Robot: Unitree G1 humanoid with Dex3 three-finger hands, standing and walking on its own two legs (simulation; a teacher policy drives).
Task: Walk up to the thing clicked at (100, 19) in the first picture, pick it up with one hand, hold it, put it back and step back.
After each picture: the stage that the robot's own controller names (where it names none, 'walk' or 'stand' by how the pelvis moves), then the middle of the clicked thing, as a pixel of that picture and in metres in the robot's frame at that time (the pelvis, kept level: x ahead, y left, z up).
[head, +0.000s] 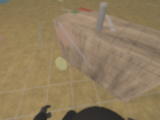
stand; (101, 17) +0.91 -0.05 +0.14
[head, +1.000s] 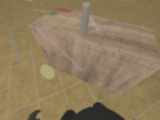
walk; (85, 18) +0.84 +0.07 +0.15
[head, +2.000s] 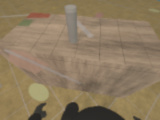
stand; (72, 26) +0.59 +0.17 +0.18
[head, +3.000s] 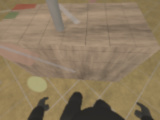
walk; (55, 13) +0.64 +0.31 +0.18
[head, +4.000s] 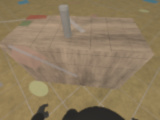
stand; (66, 23) +0.70 +0.25 +0.16
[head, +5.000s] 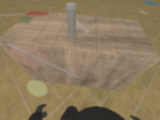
stand; (71, 22) +0.67 +0.21 +0.16
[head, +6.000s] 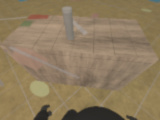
stand; (69, 25) +0.68 +0.22 +0.14
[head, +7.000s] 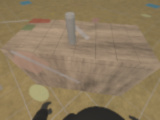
stand; (71, 30) +0.64 +0.20 +0.14
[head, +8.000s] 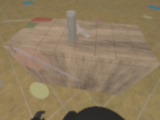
stand; (72, 28) +0.67 +0.20 +0.14
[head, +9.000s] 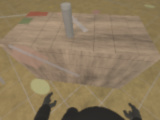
rise first; (68, 22) +0.68 +0.22 +0.15
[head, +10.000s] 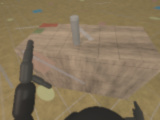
rise first; (75, 31) +0.67 +0.21 +0.15
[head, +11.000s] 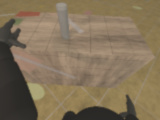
go down; (63, 23) +0.66 +0.20 +0.15
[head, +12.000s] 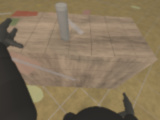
go down; (63, 24) +0.63 +0.20 +0.16
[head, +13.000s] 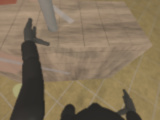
close in; (48, 11) +0.64 +0.23 +0.19
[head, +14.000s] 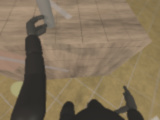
close; (44, 6) +0.66 +0.23 +0.20
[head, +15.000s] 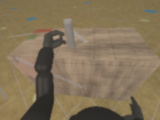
lift; (70, 34) +0.65 +0.21 +0.17
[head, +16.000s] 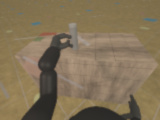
hold; (73, 37) +0.69 +0.21 +0.16
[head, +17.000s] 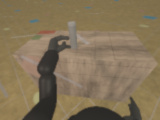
hold; (73, 36) +0.68 +0.21 +0.16
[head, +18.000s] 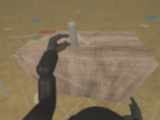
hold; (73, 36) +0.68 +0.21 +0.16
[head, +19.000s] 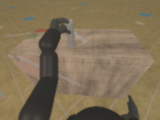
crouch; (70, 34) +0.69 +0.21 +0.16
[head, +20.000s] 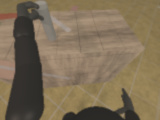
lower; (47, 23) +0.64 +0.23 +0.16
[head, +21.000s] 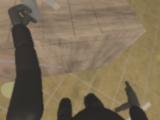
lower; out of the picture +0.67 +0.25 +0.22
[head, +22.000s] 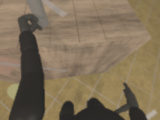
lower; (35, 3) +0.64 +0.24 +0.20
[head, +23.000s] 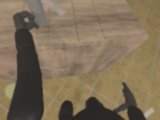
lower; (33, 1) +0.65 +0.24 +0.21
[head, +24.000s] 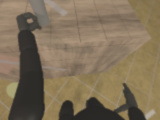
lower; (36, 1) +0.65 +0.23 +0.20
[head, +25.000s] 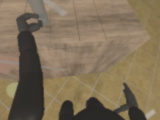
open; (36, 1) +0.65 +0.24 +0.20
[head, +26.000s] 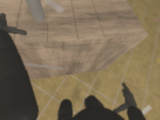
sink last; out of the picture +0.67 +0.24 +0.21
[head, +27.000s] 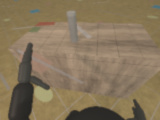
sink last; (73, 28) +0.67 +0.23 +0.18
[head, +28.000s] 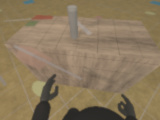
stand; (73, 23) +0.69 +0.21 +0.16
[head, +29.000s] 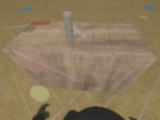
stand; (69, 28) +0.70 +0.23 +0.16
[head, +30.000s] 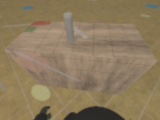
stand; (69, 29) +0.69 +0.23 +0.14
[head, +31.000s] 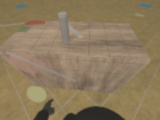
stand; (64, 29) +0.68 +0.25 +0.14
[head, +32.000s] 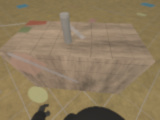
stand; (66, 29) +0.66 +0.24 +0.14
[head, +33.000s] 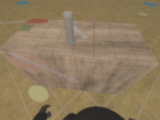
stand; (69, 29) +0.66 +0.22 +0.14
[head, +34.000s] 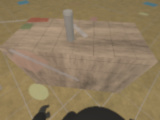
walk; (69, 27) +0.68 +0.22 +0.14
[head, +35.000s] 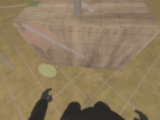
walk; out of the picture +0.91 +0.19 +0.17
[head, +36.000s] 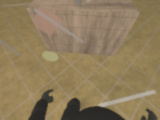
walk; out of the picture +1.25 +0.26 +0.17
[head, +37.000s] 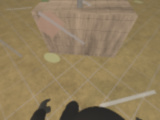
stand; out of the picture +1.29 +0.24 +0.16
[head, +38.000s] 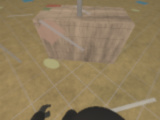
stand; (79, 5) +1.25 +0.20 +0.14
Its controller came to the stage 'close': yes
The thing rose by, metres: 0.00
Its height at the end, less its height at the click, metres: +0.00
